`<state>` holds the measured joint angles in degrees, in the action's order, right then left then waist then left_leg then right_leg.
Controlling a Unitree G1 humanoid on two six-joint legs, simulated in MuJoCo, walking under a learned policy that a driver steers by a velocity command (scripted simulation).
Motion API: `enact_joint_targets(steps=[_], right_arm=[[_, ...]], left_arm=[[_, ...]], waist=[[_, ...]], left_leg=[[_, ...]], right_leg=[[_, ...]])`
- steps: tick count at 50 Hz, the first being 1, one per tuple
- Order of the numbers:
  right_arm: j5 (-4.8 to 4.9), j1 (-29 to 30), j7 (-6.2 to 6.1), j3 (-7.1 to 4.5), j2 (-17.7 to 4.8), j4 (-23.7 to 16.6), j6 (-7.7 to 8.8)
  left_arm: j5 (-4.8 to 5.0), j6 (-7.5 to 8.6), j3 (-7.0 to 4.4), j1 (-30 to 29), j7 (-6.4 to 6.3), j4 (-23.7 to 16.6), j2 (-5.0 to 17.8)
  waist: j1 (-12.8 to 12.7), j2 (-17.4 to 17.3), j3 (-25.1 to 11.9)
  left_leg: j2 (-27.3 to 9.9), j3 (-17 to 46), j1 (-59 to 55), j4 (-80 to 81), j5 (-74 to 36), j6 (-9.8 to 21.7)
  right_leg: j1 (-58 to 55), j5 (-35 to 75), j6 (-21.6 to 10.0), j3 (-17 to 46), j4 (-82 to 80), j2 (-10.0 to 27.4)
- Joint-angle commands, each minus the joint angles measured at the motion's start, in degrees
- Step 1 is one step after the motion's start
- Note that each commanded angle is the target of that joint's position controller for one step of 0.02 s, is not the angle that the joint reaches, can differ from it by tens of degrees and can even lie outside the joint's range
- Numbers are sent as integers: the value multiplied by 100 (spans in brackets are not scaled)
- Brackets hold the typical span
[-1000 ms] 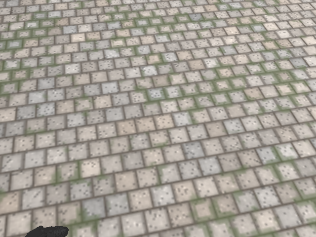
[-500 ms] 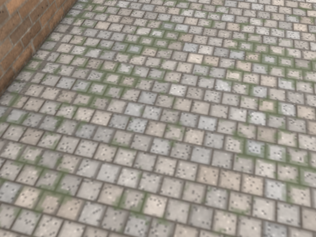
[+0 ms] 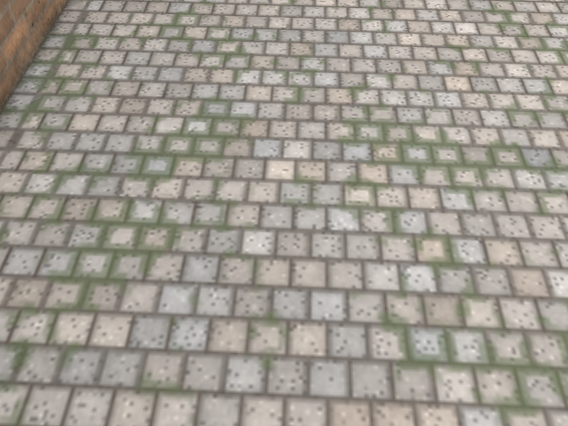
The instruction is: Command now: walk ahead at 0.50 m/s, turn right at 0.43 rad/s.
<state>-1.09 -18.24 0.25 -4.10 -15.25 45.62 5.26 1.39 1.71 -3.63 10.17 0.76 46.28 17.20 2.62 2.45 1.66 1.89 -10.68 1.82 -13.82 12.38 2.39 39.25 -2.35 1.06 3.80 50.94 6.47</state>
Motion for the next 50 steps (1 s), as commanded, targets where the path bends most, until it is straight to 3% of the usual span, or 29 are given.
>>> enact_joint_targets(steps=[1, 5, 7, 8, 9, 10, 11, 12, 13, 14, 15, 16, 18, 20, 24, 27, 31, 33, 34, 35, 36, 37, 38, 39, 40, 41, 42, 45, 50], right_arm=[[45, 344, -77, -215, -878, -324, 78], [174, 61, -97, -294, -1037, -99, -79], [222, 125, -118, -333, -1170, -72, -168], [244, 181, -139, -357, -1262, -85, -212], [265, 266, -155, -365, -1313, -105, -267], [290, 352, -167, -327, -1259, -134, -295], [142, 219, -183, -211, -986, -238, -244], [-12, -264, -110, 26, -200, -522, -79], [212, 384, -33, -28, -695, -569, 134], [395, 838, 6, -83, -900, -723, 246], [308, 895, -31, -65, -849, -697, 308], [148, 887, -72, -103, -879, -635, 311], [71, 709, -60, -144, -885, -604, 186], [27, 738, -62, -111, -725, -627, 74], [28, 1575, -44, 2, -468, -866, 42], [114, 2109, 39, 37, -449, -1003, 98], [143, 2087, 172, -3, -644, -977, 198], [138, 1866, 181, -36, -741, -935, 219], [116, 1475, 158, -99, -847, -821, 231], [71, 796, 138, -184, -1041, -647, 245], [19, -11, 153, -257, -1386, -558, 249], [94, -442, 230, -341, -1621, -311, 179], [291, -374, 264, -197, -1122, -347, 164], [275, 25, 242, -128, -901, -443, 124], [180, 212, 224, -104, -882, -507, 80], [148, 323, 201, -85, -833, -521, 56], [112, 347, 170, -50, -761, -532, 55], [191, 230, 86, -58, -791, -484, 26], [248, -92, -83, -160, -1070, -362, -106]], left_arm=[[-32, 62, 34, -389, 110, -423, 103], [-30, 51, 38, -910, 233, -754, 165], [-31, 35, -17, -857, 279, -863, 270], [-26, 16, -78, -646, 281, -866, 377], [-5, -3, -185, -112, 269, -773, 547], [13, -16, -370, 789, 209, -548, 847], [30, -86, -574, 1611, 80, -373, 1409], [45, -19, -598, 1313, 74, -480, 1869], [9, 82, -450, 1393, 125, -636, 1368], [-25, 165, -369, 1207, 137, -599, 1079], [0, 202, -320, 882, 131, -636, 924], [-21, 205, -266, 519, 110, -709, 733], [-114, 214, -209, 265, 52, -872, 607], [-76, 235, -236, 352, -15, -856, 717], [-30, 184, -281, 652, -150, -760, 875], [-5, 128, -296, 926, -181, -672, 906], [-34, 101, -250, 1171, -207, -498, 751], [-74, 77, -268, 1136, -198, -455, 800], [-76, 65, -253, 1044, -189, -468, 776], [-112, 58, -193, 1018, -179, -502, 651], [-213, 78, -88, 1373, -193, -581, 422], [-99, 158, -4, 1964, -167, -576, 157], [-60, 227, -53, 1533, -145, -610, 622], [-15, 283, -108, 763, -122, -779, 817], [-86, 351, -83, 323, -119, -889, 747], [-173, 408, -93, 187, -109, -956, 669], [-223, 432, -98, 239, -101, -972, 597], [-239, 400, -51, 218, -101, -1023, 386], [-184, 421, 57, -751, -68, -1228, 166]], waist=[[-15, -450, 317], [129, -438, 479], [-17, -562, 323], [-172, -678, 91], [-500, -728, -239], [-1000, -609, -715], [-1254, 151, -1223], [-493, 1365, -1701], [-948, 558, -2067], [-953, 327, -1283], [-705, -109, -826], [-481, -188, -554], [-218, -26, -485], [-177, -76, -385], [-450, 89, -135], [-688, 213, -87], [-709, 355, -101], [-579, 504, -61], [-346, 487, -236], [-39, 335, -791], [76, -470, -1711], [-102, -2194, -2038], [73, -1533, -1569], [152, -948, -761], [122, -466, -394], [-8, -351, -200], [-137, -497, -279], [-233, -764, -342], [55, -724, -138]], left_leg=[[-1639, 289, 335, 800, -1503, 757], [-1877, 72, -510, 459, -1899, 649], [-1915, -75, -784, -64, -3267, 531], [-1894, -142, -858, -532, -4310, 457], [-1807, -236, -780, -1347, -5086, 361], [-1563, -384, -289, -2575, -5002, 158], [-1259, -397, 1154, -4408, -2923, -152], [16, 459, 3546, -6198, 2155, -488], [-71, 1613, 4142, -6630, 2206, -352], [-319, 1591, 4541, -6445, 1637, -205], [-580, 1576, 4343, -5961, 1137, -136], [-743, 1567, 3967, -5472, 836, -171], [-852, 1594, 3395, -5058, 521, -281], [-809, 1458, 3303, -4568, 297, -466], [-525, 1347, 3156, -2838, -1130, -679], [-268, 1313, 2741, -1926, -1805, -678], [-359, 1422, 2796, -1471, -1686, -403], [-331, 1270, 2668, -1418, -1120, -141], [-182, 1082, 2156, -1229, -996, 41], [-303, 1199, 1112, -1317, -1179, 300], [-1226, 2585, -663, -1562, -1351, 900], [-2148, 5160, -2037, -635, 130, 1692], [-2120, 5687, -1914, -225, 1438, 1542], [-1927, 4916, -1175, -158, 1282, 1319], [-1684, 4375, -532, -86, 643, 1243], [-1505, 4021, -135, -31, 2, 1232], [-1307, 3741, 51, 30, -490, 1189], [-1122, 3291, 363, 155, -1238, 1279], [-830, 2821, 1036, 189, -1209, 1043]], right_leg=[[-185, 637, -73, -171, -769, 59], [90, 124, -327, -434, -1327, -30], [-229, -417, -521, -712, -1429, -268], [-638, -726, -640, -907, -1387, -483], [-1351, -919, -787, -1071, -1421, -743], [-2679, -631, -1003, -1088, -1780, -1021], [-4370, -512, -1363, 233, -1964, -311], [-5891, -1724, -2436, 3575, -2730, 961], [-6078, -2186, -2434, 4309, -3443, 1209], [-5558, -1795, -2178, 3525, -3534, 1088], [-4762, -1209, -1976, 2836, -3488, 832], [-4045, -562, -1842, 2308, -3519, 612], [-3366, 203, -1827, 1904, -3735, 402], [-2977, 769, -1844, 1523, -3825, 279], [-2577, 544, -1515, 1012, -3804, -145], [-2507, -19, -1350, 1148, -3711, -160], [-3387, -76, -1261, 1478, -3245, 286], [-3745, 699, -1178, 1509, -2989, 465], [-3842, 1673, -1075, 1327, -2519, 313], [-3696, 2235, -932, 1022, -1547, 15], [-2595, 992, -692, 688, 138, -467], [-607, -2564, -238, 203, 1847, -1245], [154, -2836, -282, 554, 2304, -916], [405, -2314, -301, 441, 2259, -675], [322, -1993, -307, 306, 2027, -537], [217, -1743, -274, 274, 1613, -382], [-80, -1569, -237, 268, 1269, -284], [-335, -1573, 1, 70, 366, -304], [-911, 26, 247, -25, -1458, -567]])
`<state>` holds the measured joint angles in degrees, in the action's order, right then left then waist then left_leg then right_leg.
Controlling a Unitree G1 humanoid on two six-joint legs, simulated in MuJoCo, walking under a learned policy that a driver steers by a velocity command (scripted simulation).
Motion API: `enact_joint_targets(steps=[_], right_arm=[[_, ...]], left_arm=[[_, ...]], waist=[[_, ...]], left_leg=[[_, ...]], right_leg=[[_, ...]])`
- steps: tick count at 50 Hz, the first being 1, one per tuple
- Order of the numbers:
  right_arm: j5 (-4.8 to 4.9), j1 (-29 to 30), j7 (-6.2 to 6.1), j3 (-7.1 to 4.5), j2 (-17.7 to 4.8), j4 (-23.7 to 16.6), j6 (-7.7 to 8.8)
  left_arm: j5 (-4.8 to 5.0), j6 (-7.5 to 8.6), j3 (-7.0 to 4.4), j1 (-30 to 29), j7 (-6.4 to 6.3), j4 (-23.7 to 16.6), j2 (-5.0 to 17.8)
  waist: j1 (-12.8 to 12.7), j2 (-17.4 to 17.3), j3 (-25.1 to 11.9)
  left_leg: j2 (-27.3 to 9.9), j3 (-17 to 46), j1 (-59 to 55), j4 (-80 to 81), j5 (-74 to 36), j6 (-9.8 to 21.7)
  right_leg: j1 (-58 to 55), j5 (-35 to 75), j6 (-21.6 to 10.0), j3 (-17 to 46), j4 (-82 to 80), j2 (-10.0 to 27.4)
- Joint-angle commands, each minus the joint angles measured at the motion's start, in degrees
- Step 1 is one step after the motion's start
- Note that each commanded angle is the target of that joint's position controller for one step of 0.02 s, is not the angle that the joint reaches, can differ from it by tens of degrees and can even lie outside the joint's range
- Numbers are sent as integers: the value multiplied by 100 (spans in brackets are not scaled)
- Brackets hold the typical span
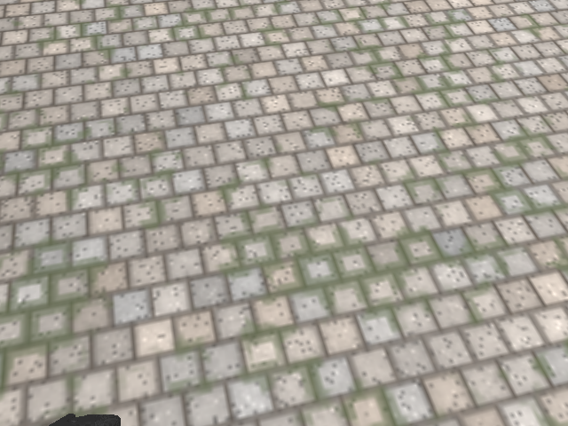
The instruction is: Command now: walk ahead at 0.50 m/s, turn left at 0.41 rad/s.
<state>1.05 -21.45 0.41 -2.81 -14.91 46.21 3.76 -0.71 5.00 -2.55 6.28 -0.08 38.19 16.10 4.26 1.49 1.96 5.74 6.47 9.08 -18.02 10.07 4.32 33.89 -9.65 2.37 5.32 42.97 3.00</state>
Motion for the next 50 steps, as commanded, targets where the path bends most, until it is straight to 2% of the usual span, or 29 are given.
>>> enact_joint_targets(steps=[1, 4, 6, 8, 9, 10, 11, 12, 13, 14, 15, 16, 18, 20, 26, 30, 32, 33, 34, 35, 36, 37, 38, 39, 40, 42, 44, 47, 50], right_arm=[[42, 126, -116, -290, -1097, -390, 12], [76, -140, -146, -290, -1058, -318, -70], [74, -124, -164, -309, -1073, -331, -111], [63, 34, -165, -294, -976, -396, -139], [18, 120, -144, -221, -766, -476, -121], [-112, 7, -139, -98, -393, -601, -98], [94, -717, -137, -40, -281, -777, -48], [156, -545, -162, -161, -870, -594, -70], [103, 7, -151, -228, -1070, -655, -102], [51, 208, -148, -230, -976, -673, -130], [6, 367, -124, -243, -903, -739, -138], [34, 376, -81, -241, -801, -781, -160], [63, 468, -36, -200, -591, -871, -209], [26, 706, -12, -169, -515, -1019, -228], [20, 1592, 177, -64, -388, -1292, -139], [38, 2096, 293, -75, -465, -1582, -151], [-7, 1988, 306, -140, -578, -1647, -170], [-33, 1576, 284, -221, -704, -1579, -180], [-19, 681, 224, -367, -931, -1326, -187], [-24, -267, 111, -519, -1352, -1107, -235], [-39, -249, 67, -553, -1933, -1082, -193], [-66, -474, 77, -411, -1362, -1159, -151], [-127, -189, 96, -335, -1214, -1062, -86], [-109, 185, 94, -293, -1083, -1003, -42], [-124, 517, 99, -233, -856, -983, -8], [-182, 827, 114, -189, -642, -968, 102], [-182, 920, 112, -210, -651, -839, 226], [-242, 827, 36, -246, -703, -631, 276], [-218, 827, -24, -253, -773, -525, 266]], left_arm=[[50, 111, -52, -520, 36, -447, 287], [108, 169, -91, -865, 86, -547, 394], [133, 212, -152, -835, 98, -556, 527], [129, 249, -257, -253, 63, -401, 693], [63, 264, -342, 373, 16, -303, 889], [27, 235, -428, 1289, -35, -205, 1242], [12, 136, -494, 1522, 27, 5, 1514], [85, 121, -379, 1266, 52, -92, 939], [101, 107, -299, 1052, 40, -108, 654], [58, 98, -251, 808, 51, -104, 562], [34, 89, -220, 657, 55, -46, 450], [-6, 100, -206, 587, 46, -2, 430], [27, 147, -232, 586, 48, 98, 454], [48, 174, -287, 626, 36, 209, 611], [83, 91, -356, 811, -10, 455, 930], [196, -26, -413, 1104, -21, 652, 1132], [247, -95, -440, 1213, -38, 719, 1262], [264, -129, -436, 1269, -42, 780, 1321], [262, -154, -378, 1254, -49, 823, 1252], [132, -120, -243, 1301, -53, 743, 1006], [26, -12, 43, 2063, 67, 567, 207], [250, 101, -109, 1536, 116, 735, 856], [450, 133, -190, 862, 131, 473, 1067], [400, 141, -153, 690, 92, 422, 937], [275, 103, -172, 663, 62, 472, 906], [269, -81, -186, 1113, 56, 657, 765], [261, -228, -165, 1189, 22, 716, 556], [229, -265, -165, 824, 5, 608, 464], [202, -203, -128, 438, 98, 514, 358]], waist=[[-49, -640, -164], [23, -665, -158], [-85, -768, -156], [-456, -829, -336], [-775, -692, -820], [-1050, 165, -1650], [-654, 1989, -1992], [-754, 1090, -1310], [-848, 580, -666], [-730, 221, -379], [-645, 238, -162], [-541, 418, -107], [-503, 477, -81], [-504, 330, -20], [-784, 117, 110], [-848, 148, 237], [-669, 274, 18], [-369, 310, -260], [157, 187, -704], [561, -258, -1299], [-93, -1705, -2174], [428, -838, -2624], [427, -715, -1587], [162, -480, -1041], [-48, -500, -679], [-395, -648, -531], [-519, -528, -317], [-456, -439, -42], [-328, -427, 75]], left_leg=[[-1188, 1109, 373, 559, -921, 802], [-1257, 1410, 226, 270, -631, 705], [-1347, 1722, 32, 13, -513, 615], [-1198, 1759, 111, -517, -737, 432], [-938, 1497, 440, -1389, -784, 256], [-470, 874, 1238, -3066, 621, 27], [-64, 330, 3004, -4511, 2547, -188], [-543, 425, 3551, -5175, 2200, -274], [-692, 300, 3631, -5290, 1656, -312], [-864, 184, 3428, -5216, 1256, -372], [-998, 158, 3355, -5013, 1007, -405], [-1133, 113, 3144, -4906, 849, -418], [-1215, -29, 3096, -4736, 659, -473], [-1274, -47, 3276, -4359, 360, -551], [-1166, -458, 2944, -2548, -1155, -461], [-1013, -734, 2863, -1922, -794, -203], [-682, -986, 2227, -1775, -177, 32], [-463, -1066, 1510, -1641, 20, 189], [-266, -1089, 155, -1236, -372, 385], [-948, -135, -1695, -1340, -683, 637], [-2728, 3005, -3471, -875, 140, 1701], [-2900, 3587, -3306, -276, 608, 1665], [-2678, 2509, -2543, -143, 143, 1355], [-2427, 1761, -1700, -46, -322, 1143], [-2206, 1210, -1029, 117, -705, 1017], [-2017, 603, -256, 579, -856, 933], [-2001, 121, 58, 895, -1121, 933], [-1903, -510, -58, 1066, -1429, 798], [-1740, -1104, -191, 1149, -1501, 587]], right_leg=[[-548, 1022, 131, -176, -890, -298], [-862, 1120, 95, -74, -1352, -434], [-1111, 819, -9, -5, -1582, -436], [-1991, 685, -253, -86, -1944, -370], [-3048, 559, -507, 184, -1887, 46], [-4489, 264, -863, 1272, -1813, 1115], [-5501, -1132, -1680, 3778, -2407, 2149], [-4985, -2037, -1561, 3716, -2618, 2023], [-4345, -1643, -1349, 2762, -2672, 1747], [-3769, -869, -1255, 2094, -2794, 1490], [-3394, -325, -1243, 1631, -2917, 1304], [-3093, 7, -1197, 1227, -3049, 1172], [-2876, 459, -1265, 711, -3271, 1093], [-2861, 890, -1367, 360, -3415, 1157], [-3042, 1569, -1183, -808, -3449, 1021], [-3650, 2108, -1008, -1137, -3173, 1237], [-3799, 3765, -929, -1281, -2571, 1291], [-3754, 4571, -892, -1328, -1957, 1282], [-3323, 4702, -765, -1494, -962, 1123], [-1960, 2996, -573, -1546, 635, 895], [291, -2274, -252, -1165, 2826, -154], [587, -2517, -335, -28, 3441, -170], [987, -2083, -388, -55, 3491, 27], [886, -1543, -396, -107, 3052, 293], [661, -1211, -349, -122, 2705, 446], [-22, -733, -266, -18, 2479, 581], [-6, -441, -163, 26, 2264, 564], [488, 415, -67, 189, 1573, 496], [394, 1401, -108, -33, 486, 390]])
Over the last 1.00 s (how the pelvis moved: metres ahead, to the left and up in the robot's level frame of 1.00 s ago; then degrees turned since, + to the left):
0.57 -0.11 0.00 -15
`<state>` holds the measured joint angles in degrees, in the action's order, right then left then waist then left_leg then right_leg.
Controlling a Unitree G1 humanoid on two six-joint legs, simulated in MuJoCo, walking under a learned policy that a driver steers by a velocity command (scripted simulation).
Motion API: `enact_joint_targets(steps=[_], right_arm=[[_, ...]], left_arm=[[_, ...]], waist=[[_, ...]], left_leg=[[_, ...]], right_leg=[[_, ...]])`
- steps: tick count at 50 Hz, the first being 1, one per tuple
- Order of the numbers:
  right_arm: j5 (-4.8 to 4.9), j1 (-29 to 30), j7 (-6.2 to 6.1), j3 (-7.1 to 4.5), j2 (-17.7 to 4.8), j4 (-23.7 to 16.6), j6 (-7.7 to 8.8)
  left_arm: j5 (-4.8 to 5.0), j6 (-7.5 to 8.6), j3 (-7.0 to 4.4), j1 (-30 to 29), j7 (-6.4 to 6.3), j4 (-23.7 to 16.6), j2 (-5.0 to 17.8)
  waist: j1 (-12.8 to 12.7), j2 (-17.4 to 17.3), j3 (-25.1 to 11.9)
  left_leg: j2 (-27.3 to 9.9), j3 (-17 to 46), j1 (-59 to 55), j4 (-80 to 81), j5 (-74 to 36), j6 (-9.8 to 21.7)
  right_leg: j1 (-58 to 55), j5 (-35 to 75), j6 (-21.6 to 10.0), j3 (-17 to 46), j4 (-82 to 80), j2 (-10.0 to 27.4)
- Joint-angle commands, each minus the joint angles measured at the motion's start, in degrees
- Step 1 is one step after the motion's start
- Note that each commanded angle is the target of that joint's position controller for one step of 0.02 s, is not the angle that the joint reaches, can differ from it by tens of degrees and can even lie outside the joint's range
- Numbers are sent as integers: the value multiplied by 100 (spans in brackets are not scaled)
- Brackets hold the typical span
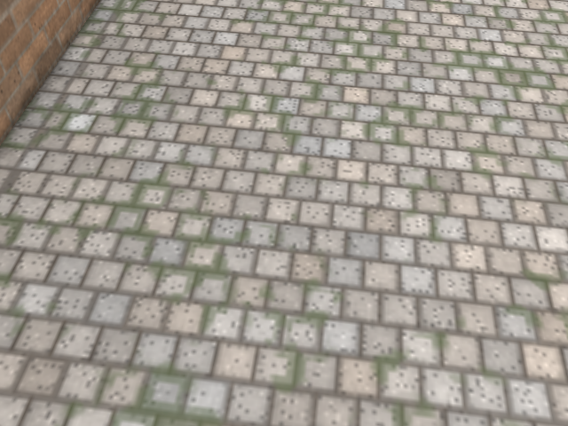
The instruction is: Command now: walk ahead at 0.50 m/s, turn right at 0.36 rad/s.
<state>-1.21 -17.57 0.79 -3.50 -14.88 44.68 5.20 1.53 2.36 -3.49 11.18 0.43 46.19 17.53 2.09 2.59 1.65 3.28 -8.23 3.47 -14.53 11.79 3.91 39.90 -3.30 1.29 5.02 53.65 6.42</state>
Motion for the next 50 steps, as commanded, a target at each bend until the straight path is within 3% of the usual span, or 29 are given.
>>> enact_joint_targets(steps=[1, 5, 8, 10, 11, 12, 13, 14, 15, 16, 17, 18, 19, 22, 27, 32, 34, 35, 36, 37, 38, 39, 40, 41, 42, 44, 46, 48, 50], right_arm=[[23, 380, -80, -194, -821, -323, 112], [113, -39, -121, -256, -975, -47, -20], [181, -51, -167, -304, -1113, 33, -181], [204, 66, -237, -346, -1280, -3, -277], [208, 144, -266, -348, -1324, -25, -326], [223, 226, -296, -310, -1275, -62, -323], [43, -212, -253, -130, -711, -289, -215], [56, -234, -153, 23, -434, -420, 16], [288, 465, -49, -95, -906, -548, 198], [377, 758, -22, -77, -918, -673, 294], [258, 780, -58, -80, -874, -631, 322], [130, 721, -89, -134, -948, -580, 281], [91, 614, -83, -152, -942, -565, 208], [30, 595, -104, -105, -726, -600, 45], [81, 1689, -58, 29, -463, -868, 65], [183, 1864, 51, -92, -813, -966, 181], [180, 1321, 42, -179, -933, -827, 237], [115, 755, 5, -264, -1093, -713, 268], [34, -66, -45, -339, -1404, -648, 270], [5, -453, -1, -448, -1858, -420, 186], [128, -272, 23, -332, -1269, -530, 168], [140, -16, -10, -240, -949, -582, 138], [70, 231, -6, -179, -844, -577, 109], [43, 349, 1, -133, -711, -504, 94], [-7, 413, 4, -87, -627, -445, 113], [38, 440, 37, -55, -570, -315, 152], [95, 506, 35, -84, -748, -200, 142], [175, 560, -5, -143, -977, -134, 39], [220, 345, -53, -182, -1107, -11, -78]], left_arm=[[-32, 73, -5, -254, 83, -347, 162], [-40, 81, 59, -919, 221, -682, 80], [-38, 76, 25, -1043, 335, -916, 165], [-33, 33, -93, -610, 352, -925, 379], [-18, 15, -218, 23, 327, -806, 599], [-11, -6, -407, 954, 244, -594, 931], [-10, -54, -589, 1482, 118, -506, 1591], [4, 19, -527, 1309, 137, -679, 1599], [-42, 71, -394, 1278, 153, -695, 1149], [-43, 115, -338, 1022, 147, -699, 943], [-28, 130, -285, 636, 142, -749, 781], [-64, 137, -221, 344, 117, -839, 585], [-122, 133, -195, 202, 92, -935, 542], [-99, 154, -248, 214, 0, -950, 729], [-32, 63, -301, 605, -127, -821, 883], [3, -13, -307, 870, -165, -711, 831], [-25, -41, -298, 720, -166, -758, 759], [-54, -32, -219, 715, -149, -799, 538], [-156, -20, -81, 853, -130, -893, 171], [49, 44, 6, 1696, -115, -1072, -90], [112, 37, -105, 1523, -144, -900, 575], [60, 6, -199, 843, -144, -988, 878], [-15, -18, -190, 548, -157, -1034, 789], [-80, -5, -188, 383, -140, -1092, 679], [-61, -2, -173, 375, -114, -1108, 529], [-92, -10, -120, 498, -112, -1079, 284], [-205, 7, -38, 348, -122, -1132, 96], [-225, 41, 40, 110, -92, -1133, -25], [-173, 55, 27, -180, -55, -1136, 64]], waist=[[-23, -504, 177], [255, -399, 425], [152, -530, 336], [-177, -793, -105], [-552, -811, -466], [-1069, -618, -937], [-900, 646, -1549], [-670, 911, -2330], [-993, 344, -1955], [-857, 102, -1219], [-557, -295, -710], [-353, -229, -492], [-203, -92, -420], [-98, -61, -308], [-538, 193, -167], [-517, 368, -200], [-184, 490, -304], [95, 388, -690], [364, -360, -1519], [-59, -2407, -2050], [124, -1614, -1598], [280, -1088, -897], [195, -685, -542], [111, -676, -251], [-19, -824, -99], [-220, -898, -139], [-304, -823, -264], [-239, -858, -478], [-103, -893, -595]], left_leg=[[-1510, 242, 316, 843, -1667, 591], [-1795, 1, -517, 664, -1997, 544], [-1947, -173, -1098, 76, -3404, 422], [-1927, -305, -1220, -842, -5363, 277], [-1827, -383, -1027, -1752, -5788, 169], [-1581, -485, -257, -3089, -5139, -49], [-931, -432, 2040, -5231, -1510, -415], [111, 832, 3562, -6587, 2248, -560], [-270, 1485, 4202, -6723, 1941, -405], [-525, 1405, 4311, -6307, 1438, -281], [-759, 1350, 4059, -5713, 1089, -290], [-914, 1336, 3655, -5288, 850, -349], [-962, 1340, 3322, -5130, 702, -422], [-912, 1140, 3083, -4364, 323, -724], [-483, 1017, 2544, -2153, -1496, -890], [-386, 1335, 2260, -1407, -1226, -661], [-366, 1228, 1594, -1186, -900, -428], [-565, 1320, 651, -1125, -826, -225], [-1566, 2324, -794, -1161, -351, 100], [-2769, 5189, -2346, -503, 1066, 1091], [-2722, 5484, -2041, -173, 2509, 959], [-2458, 4479, -1358, -122, 2230, 695], [-2176, 3740, -672, -74, 1370, 571], [-1950, 3230, -184, 26, 704, 589], [-1751, 2815, 218, 106, -143, 584], [-1595, 2229, 456, 48, -2250, 740], [-1574, 1864, 504, -44, -3831, 901], [-1401, 1530, 610, -118, -4197, 835], [-1309, 1467, 567, -219, -3974, 731]], right_leg=[[-248, 944, -27, -146, -884, 18], [87, 769, -223, -432, -1610, -63], [12, -17, -463, -762, -1831, -283], [-785, -634, -703, -1119, -1743, -690], [-1636, -724, -868, -1197, -1831, -917], [-3142, -366, -1114, -973, -2261, -1021], [-5352, -428, -1889, 1356, -2272, 345], [-6397, -1246, -2753, 4244, -3300, 1289], [-6206, -1400, -2411, 3756, -3635, 1183], [-5429, -1150, -2167, 2944, -3674, 973], [-4537, -576, -1967, 2317, -3714, 710], [-3895, -7, -1875, 1881, -3815, 516], [-3465, 309, -1869, 1716, -3941, 389], [-2764, 1040, -1885, 1204, -4102, 184], [-2356, 272, -1430, 805, -3953, -255], [-3040, -342, -1241, 1664, -3305, 122], [-3069, -192, -1085, 1824, -2833, 73], [-2866, -50, -900, 1619, -2098, -224], [-2198, -1023, -679, 1084, -458, -641], [-139, -3207, -334, 448, 1366, -1312], [515, -2876, -266, 623, 2047, -811], [624, -2339, -250, 474, 2155, -632], [377, -1940, -231, 326, 2014, -455], [252, -1690, -226, 354, 1727, -335], [-80, -1584, -219, 350, 1505, -274], [-447, -1798, -122, 128, 966, -330], [-635, -1641, 25, -134, 92, -330], [-1158, -968, 96, -305, -827, -415], [-1526, -326, 136, -358, -1448, -609]])
Over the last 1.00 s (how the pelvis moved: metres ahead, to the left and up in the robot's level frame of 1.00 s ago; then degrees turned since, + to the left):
0.50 0.13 0.00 19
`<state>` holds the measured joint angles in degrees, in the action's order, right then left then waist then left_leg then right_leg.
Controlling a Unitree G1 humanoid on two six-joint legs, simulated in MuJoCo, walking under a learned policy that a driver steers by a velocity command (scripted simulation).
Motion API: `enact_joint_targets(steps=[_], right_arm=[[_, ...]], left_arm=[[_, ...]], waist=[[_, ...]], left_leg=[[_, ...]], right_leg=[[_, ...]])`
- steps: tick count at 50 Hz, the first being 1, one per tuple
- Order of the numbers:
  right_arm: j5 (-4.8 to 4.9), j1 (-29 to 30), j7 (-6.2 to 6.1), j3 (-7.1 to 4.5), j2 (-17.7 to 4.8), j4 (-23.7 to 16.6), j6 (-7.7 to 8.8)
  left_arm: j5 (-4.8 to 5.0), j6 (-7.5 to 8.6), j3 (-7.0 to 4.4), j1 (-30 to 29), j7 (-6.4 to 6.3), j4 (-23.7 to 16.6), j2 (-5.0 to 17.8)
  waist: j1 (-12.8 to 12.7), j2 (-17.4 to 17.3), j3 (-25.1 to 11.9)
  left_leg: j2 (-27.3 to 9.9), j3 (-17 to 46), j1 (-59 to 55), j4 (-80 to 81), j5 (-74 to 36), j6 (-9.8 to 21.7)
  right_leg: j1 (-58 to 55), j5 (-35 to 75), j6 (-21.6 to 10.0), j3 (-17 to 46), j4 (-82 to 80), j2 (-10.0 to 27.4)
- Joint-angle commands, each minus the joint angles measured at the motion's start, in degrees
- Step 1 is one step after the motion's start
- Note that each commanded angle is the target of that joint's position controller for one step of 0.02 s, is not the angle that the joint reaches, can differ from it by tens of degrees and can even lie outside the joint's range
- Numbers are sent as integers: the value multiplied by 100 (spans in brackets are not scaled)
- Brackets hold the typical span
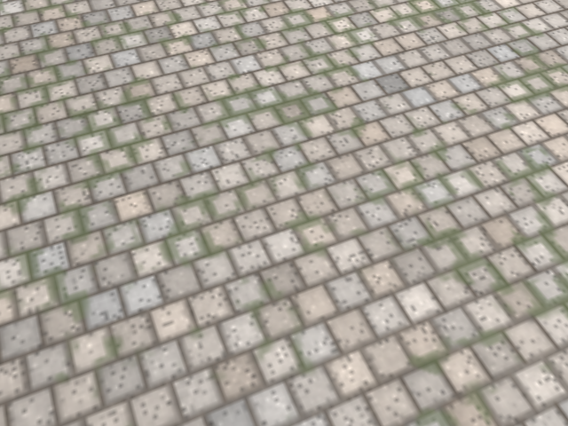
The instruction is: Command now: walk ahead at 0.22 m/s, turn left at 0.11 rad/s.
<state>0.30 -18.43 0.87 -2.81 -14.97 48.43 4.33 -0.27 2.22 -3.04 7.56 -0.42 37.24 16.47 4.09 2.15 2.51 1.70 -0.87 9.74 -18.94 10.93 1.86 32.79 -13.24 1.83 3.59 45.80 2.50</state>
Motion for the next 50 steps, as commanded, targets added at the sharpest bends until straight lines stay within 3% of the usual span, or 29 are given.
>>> enact_joint_targets(steps=[1, 3, 5, 6, 7, 8, 9, 10, 12, 14, 18, 21, 23, 25, 26, 27, 28, 29, 30, 31, 32, 35, 40, 44, 46, 48, 49, 50], right_arm=[[92, 327, -76, -258, -1125, -330, -38], [143, 279, -108, -277, -1176, -293, -116], [185, 441, -150, -264, -1123, -334, -168], [156, 372, -157, -216, -941, -350, -157], [7, 412, -153, -109, -612, -521, -115], [7, -393, -156, -1, -301, -471, -119], [88, -443, -167, -130, -802, -367, -213], [127, -175, -198, -226, -1010, -413, -319], [88, -32, -306, -292, -993, -405, -570], [69, -29, -337, -275, -792, -497, -726], [33, 325, -246, -204, -567, -777, -748], [36, 520, -123, -208, -673, -949, -747], [39, 504, -50, -248, -767, -1007, -766], [14, 231, -11, -307, -805, -919, -770], [-26, 102, -44, -378, -987, -895, -765], [-36, 64, -166, -533, -1675, -1027, -752], [-223, 162, -129, -531, -1896, -1216, -655], [-279, 238, -91, -473, -1663, -1223, -529], [-190, 514, -105, -440, -1521, -1230, -443], [-70, 776, -136, -397, -1333, -1274, -429], [6, 937, -176, -348, -1220, -1311, -441], [-17, 835, -263, -295, -1105, -1359, -475], [13, 718, -337, -369, -1266, -1409, -549], [4, 814, -284, -405, -1326, -1486, -608], [-17, 930, -261, -352, -1200, -1510, -630], [-14, 1011, -252, -241, -977, -1460, -648], [-3, 1054, -251, -153, -782, -1411, -649], [-70, 762, -238, -60, -527, -1261, -611]], left_arm=[[16, 68, -35, 39, 38, -269, 232], [17, 76, -78, -160, 36, -340, 352], [-15, 107, -159, 81, 14, -260, 486], [-74, 122, -231, 242, -31, -231, 692], [-190, 96, -317, 608, -128, -272, 1089], [-212, -28, -344, 704, -146, -286, 1196], [-129, -103, -276, 774, -114, -260, 849], [-62, -122, -219, 546, -99, -264, 666], [-27, -134, -162, -55, -89, -271, 509], [-118, -127, -189, -342, -92, -197, 572], [-96, -126, -242, -453, -165, -50, 641], [-40, -174, -308, -380, -171, 73, 836], [40, -204, -340, -371, -156, 149, 936], [152, -239, -342, -371, -156, 251, 900], [140, -263, -310, -87, -140, 397, 711], [-100, -278, -219, 97, -99, 319, 365], [-119, -269, -248, -512, -163, 36, 499], [-40, -282, -312, -699, -198, 37, 688], [21, -302, -346, -555, -227, 103, 711], [-9, -320, -376, -375, -278, 264, 717], [-48, -328, -401, -291, -308, 311, 758], [17, -271, -383, -176, -266, 342, 624], [40, -215, -303, -440, -203, 265, 491], [80, -145, -301, -411, -116, 266, 562], [95, -116, -291, -173, -60, 363, 607], [79, -86, -240, -22, 12, 420, 506], [42, -61, -187, 110, 60, 479, 368], [-64, -46, -139, 67, 86, 481, 357]], waist=[[-256, -846, -692], [-252, -886, -640], [-498, -846, -671], [-550, -691, -792], [-646, 13, -1317], [-437, 1276, -1933], [-588, 948, -1984], [-554, 696, -1490], [-364, 552, -976], [-212, 657, -703], [-283, 641, -771], [-362, 645, -894], [-316, 634, -867], [-141, 477, -829], [-154, 0, -688], [-386, -1804, -571], [-81, -2044, -523], [-26, -1393, -586], [-230, -1182, -520], [-350, -916, -561], [-419, -968, -584], [-445, -949, -837], [-286, -1029, -755], [-257, -1129, -689], [-263, -1156, -867], [-349, -1086, -934], [-486, -997, -924], [-412, -739, -901]], left_leg=[[-1157, 795, -122, 137, -3695, 896], [-1191, 1033, -186, -98, -3208, 809], [-1069, 1236, -4, -503, -2434, 579], [-808, 1174, 260, -904, -1938, 347], [-391, 885, 984, -1996, -493, 54], [113, 436, 2085, -3393, 2844, -264], [-66, 583, 2335, -4256, 3085, -428], [-201, 527, 2653, -4718, 2753, -514], [-433, 512, 2608, -4832, 2077, -685], [-426, 305, 2089, -4678, 1616, -776], [-546, 139, 1610, -3534, 1092, -680], [-540, -9, 1234, -2853, 904, -521], [-490, -130, 978, -2320, 784, -352], [-273, -301, 314, -1328, 154, -69], [-328, 56, -87, -729, -395, 155], [-1750, 2036, -721, -208, -2242, 750], [-2443, 3157, -259, 111, -2365, 1762], [-2176, 2797, -181, 181, -1900, 1715], [-1861, 2369, -155, 116, -1597, 1387], [-1626, 2133, -197, 45, -1339, 1105], [-1524, 1996, -140, 10, -1517, 1009], [-1329, 1876, -283, -70, -1902, 1027], [-1225, 2233, -413, -133, -1236, 1054], [-1166, 2670, -57, -185, -1134, 1128], [-1226, 2632, -155, -371, -1544, 1101], [-1152, 2517, -57, -589, -1795, 980], [-1001, 2355, 160, -656, -1518, 790], [-771, 2139, 374, -680, -833, 478]], right_leg=[[-904, 828, 71, -195, -894, -284], [-1050, 914, -21, -122, -1338, -359], [-1760, 1518, -214, -114, -2135, -370], [-2383, 2241, -406, 53, -2392, -65], [-3477, 4265, -804, 853, -2048, 991], [-4406, 5299, -1763, 1976, -1882, 2296], [-4081, 4289, -1955, 2151, -2105, 2261], [-3730, 3367, -1787, 1746, -2280, 1930], [-2828, 2130, -1538, 1142, -2645, 1569], [-1982, 1795, -1503, 559, -2946, 1324], [-1896, 1757, -1543, -16, -2992, 1344], [-2067, 1801, -1534, -107, -2895, 1545], [-2155, 1627, -1392, -158, -2717, 1626], [-1922, 1013, -994, -441, -2214, 1438], [-1511, 308, -571, -779, -1555, 1149], [-190, -1467, 103, -1451, 209, 352], [596, -2605, 236, -628, 1382, -314], [653, -2303, 146, -148, 1930, -192], [694, -1756, 62, -18, 1983, -116], [683, -1369, 69, 43, 1909, -57], [584, -1093, 116, 51, 1917, -70], [323, -667, 222, 60, 1830, -235], [48, -543, 354, 178, 366, -335], [-586, -741, 315, 215, -344, -461], [-925, -730, 260, 104, -626, -357], [-1503, -308, 147, -25, -1353, -262], [-2076, 452, 37, -69, -2212, -211], [-2567, 1180, -96, 219, -2677, 51]])
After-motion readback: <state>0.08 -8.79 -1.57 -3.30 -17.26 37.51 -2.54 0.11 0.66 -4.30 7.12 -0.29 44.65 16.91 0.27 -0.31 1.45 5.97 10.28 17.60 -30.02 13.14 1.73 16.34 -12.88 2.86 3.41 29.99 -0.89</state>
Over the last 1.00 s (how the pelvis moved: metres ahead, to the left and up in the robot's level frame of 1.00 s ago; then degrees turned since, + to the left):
0.55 -0.11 0.00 -29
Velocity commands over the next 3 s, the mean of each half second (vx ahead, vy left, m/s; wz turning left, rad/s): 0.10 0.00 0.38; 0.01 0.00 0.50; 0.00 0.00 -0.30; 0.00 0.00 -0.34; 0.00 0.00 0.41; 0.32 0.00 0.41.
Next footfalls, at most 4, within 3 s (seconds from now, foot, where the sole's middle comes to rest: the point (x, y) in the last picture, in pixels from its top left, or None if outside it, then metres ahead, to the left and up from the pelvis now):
0.12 right None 0.20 -0.13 -0.78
0.52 left None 0.11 0.13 -0.78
1.00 right None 0.21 -0.08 -0.78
1.66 right None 0.19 -0.13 -0.78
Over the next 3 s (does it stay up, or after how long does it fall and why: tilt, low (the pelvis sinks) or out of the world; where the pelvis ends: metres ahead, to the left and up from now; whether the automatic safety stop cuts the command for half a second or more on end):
stays up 0.23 0.03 -0.02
